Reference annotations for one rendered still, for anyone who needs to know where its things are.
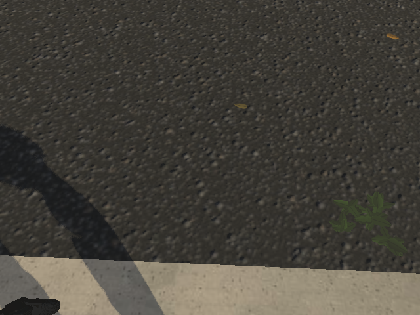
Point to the robot left hand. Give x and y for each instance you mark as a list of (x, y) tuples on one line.
[(24, 306)]

